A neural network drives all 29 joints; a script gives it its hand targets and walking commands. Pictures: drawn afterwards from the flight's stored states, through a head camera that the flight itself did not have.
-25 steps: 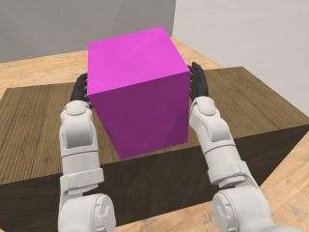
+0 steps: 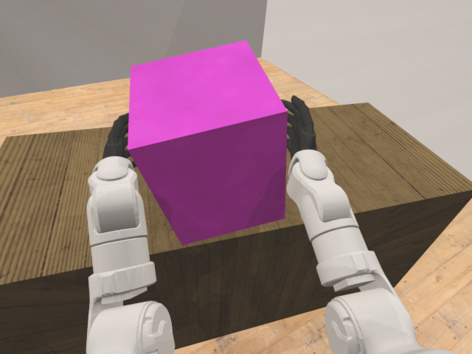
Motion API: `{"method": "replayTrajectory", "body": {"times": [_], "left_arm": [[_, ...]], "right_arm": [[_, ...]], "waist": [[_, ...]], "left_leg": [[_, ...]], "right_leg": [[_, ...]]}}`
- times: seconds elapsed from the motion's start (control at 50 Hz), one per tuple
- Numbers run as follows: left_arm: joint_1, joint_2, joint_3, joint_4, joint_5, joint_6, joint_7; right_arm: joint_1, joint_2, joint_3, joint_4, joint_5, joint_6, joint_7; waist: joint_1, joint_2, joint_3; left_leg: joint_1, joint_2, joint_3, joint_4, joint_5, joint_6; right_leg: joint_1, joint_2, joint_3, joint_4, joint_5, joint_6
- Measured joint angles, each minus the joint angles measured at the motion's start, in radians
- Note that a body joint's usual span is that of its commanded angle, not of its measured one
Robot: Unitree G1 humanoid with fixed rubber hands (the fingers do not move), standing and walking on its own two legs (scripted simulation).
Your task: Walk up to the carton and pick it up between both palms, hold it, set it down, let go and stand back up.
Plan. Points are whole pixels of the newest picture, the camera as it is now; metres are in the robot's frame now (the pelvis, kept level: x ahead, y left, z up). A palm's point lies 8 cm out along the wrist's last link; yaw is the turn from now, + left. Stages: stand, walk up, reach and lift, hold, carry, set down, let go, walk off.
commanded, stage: hold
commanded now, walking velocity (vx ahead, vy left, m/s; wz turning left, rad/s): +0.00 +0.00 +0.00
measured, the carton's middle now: (212, 147) +0.41 +0.01 +0.18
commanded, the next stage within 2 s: set down in 0.04 s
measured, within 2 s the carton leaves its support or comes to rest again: neither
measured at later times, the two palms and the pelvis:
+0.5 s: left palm (127, 182) +0.37 +0.16 +0.14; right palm (290, 155) +0.38 -0.13 +0.18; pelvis +0.01 +0.00 +0.00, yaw +1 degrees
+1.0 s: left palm (130, 184) +0.40 +0.16 +0.11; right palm (284, 160) +0.40 -0.13 +0.15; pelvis +0.03 +0.01 +0.00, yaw -1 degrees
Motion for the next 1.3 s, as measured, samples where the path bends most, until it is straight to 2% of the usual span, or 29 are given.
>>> {"method": "replayTrajectory", "body": {"times": [0.08, 0.14, 0.28, 0.44, 0.5, 0.7, 0.86, 0.96, 1.06, 1.16, 1.3], "left_arm": [[-0.017, -0.010, 0.005, 0.035, 0.018, -0.015, -0.010], [-0.032, -0.021, 0.010, 0.103, 0.035, -0.048, -0.030], [0.021, -0.025, 0.006, 0.135, 0.010, -0.170, -0.009], [0.048, -0.023, 0.008, 0.230, -0.039, -0.283, 0.028], [0.057, -0.019, -0.006, 0.251, -0.063, -0.316, 0.049], [0.077, -0.021, -0.040, 0.261, -0.061, -0.349, 0.068], [0.112, -0.028, -0.053, 0.220, -0.065, -0.351, 0.077], [0.111, -0.027, -0.050, 0.229, -0.059, -0.363, 0.072], [0.089, -0.028, -0.041, 0.279, -0.070, -0.386, 0.082], [0.045, -0.028, -0.010, 0.387, -0.068, -0.420, 0.096], [0.006, -0.033, -0.012, 0.491, -0.098, -0.501, 0.137]], "right_arm": [[0.006, -0.001, -0.016, -0.003, -0.022, -0.001, 0.006], [0.004, -0.005, -0.049, 0.028, -0.058, -0.038, 0.040], [-0.002, 0.018, -0.098, 0.094, -0.117, -0.199, 0.107], [0.020, 0.044, -0.160, 0.184, -0.191, -0.338, 0.132], [0.036, 0.042, -0.162, 0.202, -0.181, -0.378, 0.128], [0.067, 0.005, -0.107, 0.196, -0.125, -0.401, 0.111], [0.088, -0.010, -0.065, 0.183, -0.089, -0.414, 0.105], [0.088, -0.007, -0.066, 0.184, -0.097, -0.417, 0.103], [0.080, 0.003, -0.108, 0.210, -0.143, -0.432, 0.110], [0.039, 0.022, -0.197, 0.303, -0.206, -0.441, 0.127], [0.020, 0.013, -0.259, 0.375, -0.221, -0.465, 0.124]], "waist": [[0.010, -0.001, 0.005], [0.030, 0.000, 0.004], [0.052, 0.009, 0.014], [0.058, 0.004, 0.010], [0.055, 0.002, 0.004], [0.047, -0.010, 0.017], [0.056, -0.004, 0.015], [0.059, 0.004, 0.024], [0.072, 0.016, 0.012], [0.079, 0.025, -0.008], [0.093, 0.038, -0.052]], "left_leg": [[0.006, -0.001, 0.000, 0.002, 0.000, 0.001], [0.003, -0.004, 0.001, 0.002, 0.001, 0.003], [0.000, -0.004, 0.004, -0.005, 0.002, 0.002], [-0.019, -0.009, -0.005, -0.015, 0.003, 0.001], [-0.027, -0.008, -0.004, -0.015, -0.002, 0.000], [-0.002, -0.003, 0.013, -0.012, -0.029, 0.003], [-0.014, 0.000, 0.029, -0.002, -0.044, 0.007], [-0.021, -0.007, 0.022, -0.005, -0.040, 0.012], [-0.053, -0.008, 0.022, 0.003, -0.038, 0.014], [-0.075, -0.010, 0.028, -0.001, -0.033, 0.016], [-0.118, -0.001, 0.038, 0.010, -0.036, 0.013]], "right_leg": [[0.004, -0.001, 0.000, 0.007, -0.004, -0.001], [-0.005, -0.005, -0.001, 0.020, -0.010, -0.001], [-0.014, -0.006, 0.000, 0.023, -0.013, -0.002], [-0.028, -0.011, -0.013, 0.016, -0.019, -0.001], [-0.033, -0.010, -0.013, 0.008, -0.020, 0.000], [0.000, -0.004, 0.001, -0.021, -0.023, 0.007], [-0.012, -0.003, 0.016, -0.023, -0.025, 0.012], [-0.015, -0.009, 0.008, -0.026, -0.023, 0.016], [-0.047, -0.012, 0.006, -0.019, -0.021, 0.018], [-0.075, -0.014, 0.010, -0.014, -0.018, 0.019], [-0.116, -0.007, 0.019, -0.016, -0.010, 0.017]]}}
